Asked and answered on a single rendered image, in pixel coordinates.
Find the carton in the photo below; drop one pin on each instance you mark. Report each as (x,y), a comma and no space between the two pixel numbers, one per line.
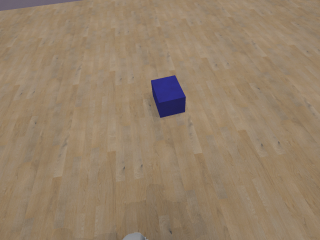
(168,96)

